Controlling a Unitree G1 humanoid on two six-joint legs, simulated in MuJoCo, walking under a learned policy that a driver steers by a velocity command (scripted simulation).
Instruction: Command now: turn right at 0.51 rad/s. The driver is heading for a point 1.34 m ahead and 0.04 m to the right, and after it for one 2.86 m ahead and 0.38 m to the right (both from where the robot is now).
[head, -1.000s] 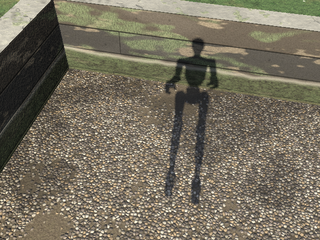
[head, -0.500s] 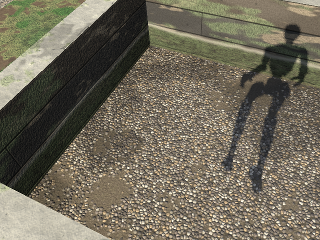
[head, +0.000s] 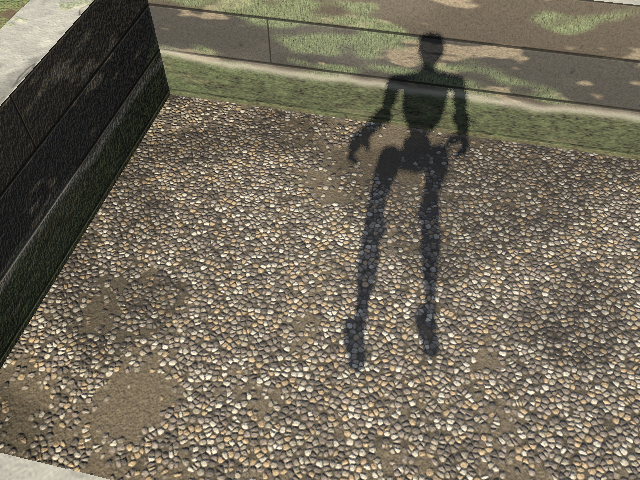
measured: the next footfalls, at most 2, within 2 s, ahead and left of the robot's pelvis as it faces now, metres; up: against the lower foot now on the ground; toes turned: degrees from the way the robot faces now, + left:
right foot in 0.08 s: +0.03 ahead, -0.13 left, +0.00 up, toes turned -3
left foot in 0.48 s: +0.10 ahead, +0.05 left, +0.00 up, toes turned -16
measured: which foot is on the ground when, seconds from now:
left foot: down 0.00-0.08, up 0.10-0.46, down 0.48-0.86, up 0.88-1.00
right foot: up 0.00-0.06, down 0.08-0.50, up 0.52-0.84, down 0.86-1.00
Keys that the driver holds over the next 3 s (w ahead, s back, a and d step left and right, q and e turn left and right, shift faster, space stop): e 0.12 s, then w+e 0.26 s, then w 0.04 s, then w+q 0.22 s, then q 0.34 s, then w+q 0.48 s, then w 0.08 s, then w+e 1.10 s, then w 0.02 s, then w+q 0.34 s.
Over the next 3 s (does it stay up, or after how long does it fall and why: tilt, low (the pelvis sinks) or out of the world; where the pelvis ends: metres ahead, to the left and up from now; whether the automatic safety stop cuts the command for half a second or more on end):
stays up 0.10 0.03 0.00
